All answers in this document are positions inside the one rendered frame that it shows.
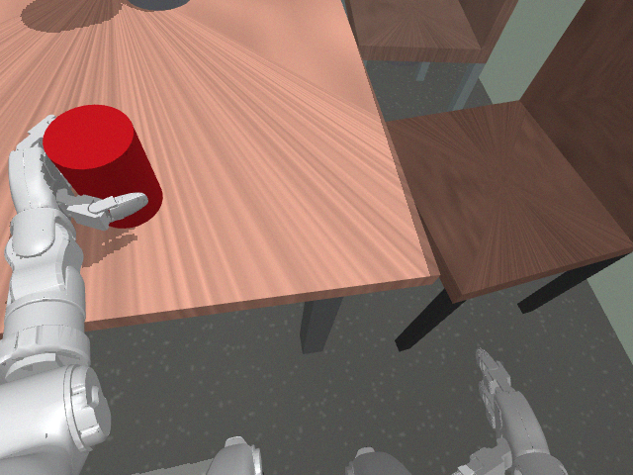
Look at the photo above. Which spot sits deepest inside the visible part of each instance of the right robot hand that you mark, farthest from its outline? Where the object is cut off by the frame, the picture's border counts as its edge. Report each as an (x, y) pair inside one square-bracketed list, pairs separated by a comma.
[(517, 428)]

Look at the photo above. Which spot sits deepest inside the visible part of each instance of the left robot arm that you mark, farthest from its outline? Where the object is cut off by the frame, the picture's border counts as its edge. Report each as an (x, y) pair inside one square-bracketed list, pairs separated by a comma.
[(52, 408)]

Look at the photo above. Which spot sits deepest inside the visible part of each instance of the table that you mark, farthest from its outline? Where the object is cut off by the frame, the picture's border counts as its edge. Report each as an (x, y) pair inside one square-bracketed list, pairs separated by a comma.
[(280, 180)]

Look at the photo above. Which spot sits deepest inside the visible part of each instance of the right robot arm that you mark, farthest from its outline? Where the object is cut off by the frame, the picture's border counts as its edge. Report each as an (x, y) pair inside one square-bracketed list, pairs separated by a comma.
[(537, 464)]

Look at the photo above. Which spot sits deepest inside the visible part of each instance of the chair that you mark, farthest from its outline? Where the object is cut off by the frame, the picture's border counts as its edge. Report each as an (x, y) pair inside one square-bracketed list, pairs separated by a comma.
[(462, 31), (513, 192)]

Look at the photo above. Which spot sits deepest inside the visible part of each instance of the left robot hand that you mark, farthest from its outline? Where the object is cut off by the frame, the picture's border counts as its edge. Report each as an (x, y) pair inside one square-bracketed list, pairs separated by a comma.
[(35, 182)]

